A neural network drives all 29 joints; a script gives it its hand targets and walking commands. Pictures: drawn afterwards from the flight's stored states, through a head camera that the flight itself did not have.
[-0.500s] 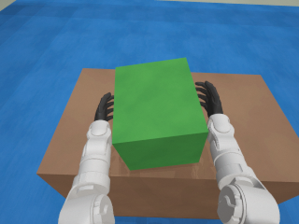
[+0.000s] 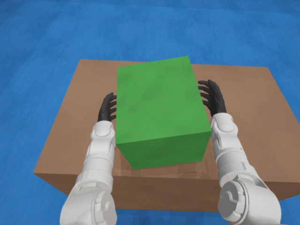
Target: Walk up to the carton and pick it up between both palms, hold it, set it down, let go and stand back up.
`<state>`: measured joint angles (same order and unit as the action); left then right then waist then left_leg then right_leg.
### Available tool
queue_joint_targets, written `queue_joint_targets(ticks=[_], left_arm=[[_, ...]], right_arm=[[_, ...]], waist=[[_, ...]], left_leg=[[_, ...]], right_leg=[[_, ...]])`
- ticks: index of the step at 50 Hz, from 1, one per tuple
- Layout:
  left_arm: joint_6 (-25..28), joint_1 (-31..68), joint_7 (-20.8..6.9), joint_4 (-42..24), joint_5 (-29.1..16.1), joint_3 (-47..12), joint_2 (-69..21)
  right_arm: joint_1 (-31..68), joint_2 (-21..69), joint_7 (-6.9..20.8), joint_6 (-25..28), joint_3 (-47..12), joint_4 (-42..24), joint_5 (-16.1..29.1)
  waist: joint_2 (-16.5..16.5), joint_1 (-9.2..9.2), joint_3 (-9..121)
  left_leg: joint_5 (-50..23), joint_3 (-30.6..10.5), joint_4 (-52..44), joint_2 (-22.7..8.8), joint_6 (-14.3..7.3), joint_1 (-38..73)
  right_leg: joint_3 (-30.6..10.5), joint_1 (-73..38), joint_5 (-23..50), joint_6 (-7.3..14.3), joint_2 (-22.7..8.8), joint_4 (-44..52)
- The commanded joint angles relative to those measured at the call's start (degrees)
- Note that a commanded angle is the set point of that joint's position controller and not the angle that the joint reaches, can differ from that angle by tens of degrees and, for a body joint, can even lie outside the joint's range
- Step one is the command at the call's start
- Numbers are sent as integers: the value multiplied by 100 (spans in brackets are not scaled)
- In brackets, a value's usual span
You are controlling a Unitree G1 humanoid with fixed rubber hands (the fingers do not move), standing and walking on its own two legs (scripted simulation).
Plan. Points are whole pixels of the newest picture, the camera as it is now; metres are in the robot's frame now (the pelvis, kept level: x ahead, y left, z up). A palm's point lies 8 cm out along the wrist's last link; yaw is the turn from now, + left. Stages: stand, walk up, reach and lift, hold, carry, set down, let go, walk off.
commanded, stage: set down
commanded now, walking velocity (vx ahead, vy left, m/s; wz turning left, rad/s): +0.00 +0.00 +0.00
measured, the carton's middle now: (160, 114) +0.44 -0.01 +0.01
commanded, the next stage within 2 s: none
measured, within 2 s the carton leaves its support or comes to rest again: neither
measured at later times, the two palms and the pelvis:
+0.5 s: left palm (110, 123) +0.40 +0.13 +0.02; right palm (220, 113) +0.41 -0.17 +0.06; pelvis -0.01 -0.01 +0.00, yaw +0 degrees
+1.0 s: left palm (111, 123) +0.40 +0.13 +0.02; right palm (219, 113) +0.41 -0.17 +0.06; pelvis +0.00 -0.01 +0.00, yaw +0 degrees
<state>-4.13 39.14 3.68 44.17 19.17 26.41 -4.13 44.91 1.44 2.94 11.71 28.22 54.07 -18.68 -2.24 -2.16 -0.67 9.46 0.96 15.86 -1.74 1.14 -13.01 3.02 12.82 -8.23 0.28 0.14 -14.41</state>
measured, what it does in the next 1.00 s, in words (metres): stands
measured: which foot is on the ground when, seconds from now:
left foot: down 0.00-1.00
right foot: down 0.00-1.00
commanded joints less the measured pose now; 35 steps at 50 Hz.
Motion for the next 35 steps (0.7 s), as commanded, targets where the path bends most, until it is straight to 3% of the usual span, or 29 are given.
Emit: queue_joint_targets(ticks=[1,8,10,13,17,22,26,28,30,35], left_arm=[[957,4195,-269,-589,-149,-1747,-2815],[1221,4346,-235,-263,-143,-1755,-2897],[1271,4269,-255,-52,-69,-1656,-2773],[1355,4369,-321,143,-57,-1549,-2674],[1417,4330,-387,432,48,-1275,-2480],[1465,4397,-438,607,135,-1050,-2328],[1432,4449,-434,619,166,-976,-2311],[1428,4373,-427,657,220,-853,-2285],[1442,4532,-427,593,176,-943,-2291],[1468,4340,-438,668,274,-789,-2307]], right_arm=[[2872,2829,618,433,-1187,163,-315],[2908,2881,619,585,-999,425,-562],[2880,2965,617,587,-1039,419,-548],[2956,2979,603,563,-1086,419,-571],[3015,2939,613,528,-1100,378,-627],[2959,2983,626,422,-946,421,-759],[2842,2950,648,344,-813,507,-798],[2816,3044,668,316,-784,500,-816],[2888,3002,662,330,-692,459,-875],[2749,3076,668,325,-681,412,-889]], waist=[[525,415,4388],[575,420,4684],[550,488,4691],[254,461,4691],[27,509,4470],[-61,500,4024],[21,429,3846],[-19,518,3792],[48,400,3918],[8,437,3851]], left_leg=[[-3372,484,638,-77,296,1253],[-3840,452,880,-146,300,1526],[-3603,513,833,-118,252,1276],[-2968,585,614,-36,156,530],[-2249,654,349,8,43,-131],[-1486,698,104,51,-50,-537],[-1336,697,34,46,-48,-477],[-1340,720,46,51,-62,-441],[-1304,720,63,58,-33,-473],[-1480,696,123,48,-32,-427]], right_leg=[[325,-609,3029,-219,92,-684],[386,146,2783,-145,89,-633],[325,-111,3051,-196,29,-715],[250,-928,3589,-298,-32,-892],[173,-1494,3806,-406,-93,-1043],[112,-1736,3414,-475,-147,-1058],[121,-1641,3192,-466,-147,-1019],[99,-1623,3057,-468,-136,-996],[143,-1566,3042,-458,-141,-989],[124,-1559,3148,-455,-119,-1000]])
